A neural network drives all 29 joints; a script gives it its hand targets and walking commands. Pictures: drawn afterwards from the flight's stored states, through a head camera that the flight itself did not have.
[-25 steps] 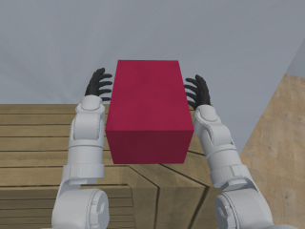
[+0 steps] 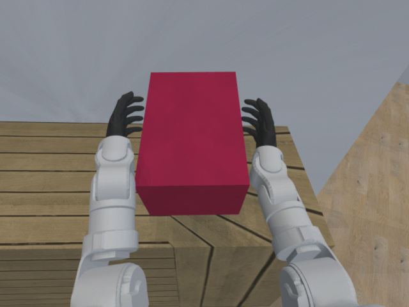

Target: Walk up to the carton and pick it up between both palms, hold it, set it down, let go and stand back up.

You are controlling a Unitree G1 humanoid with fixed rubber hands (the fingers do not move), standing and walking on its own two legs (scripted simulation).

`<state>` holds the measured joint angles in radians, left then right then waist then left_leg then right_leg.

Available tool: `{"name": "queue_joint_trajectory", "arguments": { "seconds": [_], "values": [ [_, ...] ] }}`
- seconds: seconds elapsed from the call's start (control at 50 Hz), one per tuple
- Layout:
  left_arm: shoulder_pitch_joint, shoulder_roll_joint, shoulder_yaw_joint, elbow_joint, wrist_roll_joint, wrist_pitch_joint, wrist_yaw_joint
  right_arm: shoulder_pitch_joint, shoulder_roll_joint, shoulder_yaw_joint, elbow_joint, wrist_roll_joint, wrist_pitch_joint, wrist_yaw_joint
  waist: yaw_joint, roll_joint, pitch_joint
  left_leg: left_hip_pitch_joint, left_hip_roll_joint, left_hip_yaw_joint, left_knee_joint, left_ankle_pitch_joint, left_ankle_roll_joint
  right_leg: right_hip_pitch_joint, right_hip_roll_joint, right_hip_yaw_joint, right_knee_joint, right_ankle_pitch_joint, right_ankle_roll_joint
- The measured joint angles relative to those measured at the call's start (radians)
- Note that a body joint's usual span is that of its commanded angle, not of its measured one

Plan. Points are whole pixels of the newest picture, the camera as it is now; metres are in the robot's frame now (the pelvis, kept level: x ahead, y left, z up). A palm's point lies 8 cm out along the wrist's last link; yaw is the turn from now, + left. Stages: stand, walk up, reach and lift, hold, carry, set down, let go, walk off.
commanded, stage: set down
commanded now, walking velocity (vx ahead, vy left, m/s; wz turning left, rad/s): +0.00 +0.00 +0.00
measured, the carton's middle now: (193, 141) +0.42 +0.01 +0.10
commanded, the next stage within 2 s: none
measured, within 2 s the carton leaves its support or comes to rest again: neither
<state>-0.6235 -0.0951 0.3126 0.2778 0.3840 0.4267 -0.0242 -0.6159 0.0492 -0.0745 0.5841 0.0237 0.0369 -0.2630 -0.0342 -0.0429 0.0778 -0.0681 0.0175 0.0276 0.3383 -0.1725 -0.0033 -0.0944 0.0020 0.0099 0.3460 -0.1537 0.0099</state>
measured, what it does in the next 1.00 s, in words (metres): stands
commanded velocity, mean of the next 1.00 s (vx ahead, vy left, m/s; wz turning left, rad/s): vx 0.00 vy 0.00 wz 0.00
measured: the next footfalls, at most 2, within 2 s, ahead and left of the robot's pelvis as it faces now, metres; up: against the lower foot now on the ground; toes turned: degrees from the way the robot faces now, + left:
none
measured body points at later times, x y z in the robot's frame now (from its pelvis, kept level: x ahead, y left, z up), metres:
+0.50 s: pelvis +0.01 +0.01 +0.00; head +0.01 +0.03 +0.45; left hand +0.41 +0.15 +0.12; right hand +0.38 -0.13 +0.11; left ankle +0.01 +0.12 -0.75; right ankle +0.03 -0.12 -0.75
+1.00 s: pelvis +0.01 +0.02 +0.00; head +0.02 +0.04 +0.45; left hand +0.42 +0.15 +0.09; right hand +0.38 -0.13 +0.08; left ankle +0.01 +0.12 -0.75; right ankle +0.03 -0.12 -0.75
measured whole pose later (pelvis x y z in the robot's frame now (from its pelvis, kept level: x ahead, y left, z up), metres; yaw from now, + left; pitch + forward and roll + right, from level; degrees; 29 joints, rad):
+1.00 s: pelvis +0.01 +0.02 +0.00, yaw +0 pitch -3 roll -1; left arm -0.68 -0.04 0.34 0.72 0.37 0.15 -0.03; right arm -0.55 0.15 -0.26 0.77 -0.17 -0.15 -0.30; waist -0.06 -0.06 0.07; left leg -0.10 0.00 0.03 0.34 -0.19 0.01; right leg -0.09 -0.01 0.01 0.29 -0.14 0.02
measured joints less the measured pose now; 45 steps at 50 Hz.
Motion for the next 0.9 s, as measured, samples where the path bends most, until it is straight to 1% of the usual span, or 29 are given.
{"name": "queue_joint_trajectory", "arguments": {
  "seconds": [0.22,0.3,0.66,0.9],
  "values": [
    [0.035,0.000,0.000,0.018,-0.011,-0.054,0.000,0.038,0.020,0.000,0.014,0.000,-0.069,-0.012,-0.006,-0.008,0.005,-0.009,-0.006,0.000,0.000,-0.008,0.000,0.000,-0.006,0.000,-0.018,0.001,0.000],
    [0.035,0.001,0.000,0.039,-0.011,-0.071,-0.001,0.044,0.020,0.000,0.026,-0.016,-0.083,-0.016,-0.009,-0.009,0.004,-0.011,-0.007,0.000,0.000,-0.008,0.000,0.000,-0.007,0.000,-0.022,0.003,0.001],
    [-0.009,0.027,0.010,0.258,-0.011,-0.176,-0.001,0.062,0.048,-0.066,0.102,-0.094,-0.117,-0.031,-0.012,-0.014,0.001,-0.014,-0.008,0.000,0.000,-0.009,0.002,0.000,-0.009,-0.001,-0.026,0.004,0.004],
    [-0.048,0.049,0.027,0.396,-0.011,-0.246,-0.010,0.062,0.092,-0.157,0.164,-0.179,-0.166,-0.033,-0.016,-0.014,-0.003,-0.024,-0.013,0.000,0.000,-0.011,0.009,0.000,-0.014,-0.001,-0.046,0.012,0.011]
  ]
}}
